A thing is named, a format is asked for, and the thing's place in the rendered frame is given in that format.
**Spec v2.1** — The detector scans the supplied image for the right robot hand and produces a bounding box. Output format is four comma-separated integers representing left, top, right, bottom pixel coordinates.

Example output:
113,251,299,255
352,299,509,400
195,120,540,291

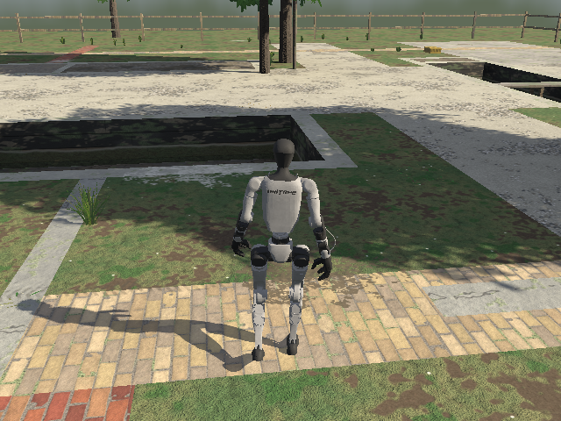
311,257,332,281

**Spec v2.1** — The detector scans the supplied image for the left robot hand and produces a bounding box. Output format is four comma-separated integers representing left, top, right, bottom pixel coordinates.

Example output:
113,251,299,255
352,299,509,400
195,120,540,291
231,239,252,257

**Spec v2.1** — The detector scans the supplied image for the robot left forearm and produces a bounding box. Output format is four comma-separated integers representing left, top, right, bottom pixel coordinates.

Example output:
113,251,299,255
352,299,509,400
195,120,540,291
233,210,249,242

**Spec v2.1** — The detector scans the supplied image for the robot right forearm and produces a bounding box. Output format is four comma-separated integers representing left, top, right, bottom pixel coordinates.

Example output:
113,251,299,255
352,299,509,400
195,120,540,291
313,215,330,259

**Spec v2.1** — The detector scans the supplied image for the robot right upper arm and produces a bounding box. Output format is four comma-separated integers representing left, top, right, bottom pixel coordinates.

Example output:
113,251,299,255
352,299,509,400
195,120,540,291
301,177,322,228

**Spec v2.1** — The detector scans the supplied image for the robot torso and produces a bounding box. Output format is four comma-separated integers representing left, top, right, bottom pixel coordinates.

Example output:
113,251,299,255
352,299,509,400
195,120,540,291
262,172,302,263

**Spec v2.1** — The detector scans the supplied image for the right robot foot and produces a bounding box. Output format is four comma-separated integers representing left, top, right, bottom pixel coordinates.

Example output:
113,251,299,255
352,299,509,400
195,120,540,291
287,333,299,355

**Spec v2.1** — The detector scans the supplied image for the robot left upper arm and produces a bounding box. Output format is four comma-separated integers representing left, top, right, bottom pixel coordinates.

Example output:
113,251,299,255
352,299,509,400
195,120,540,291
239,176,265,224

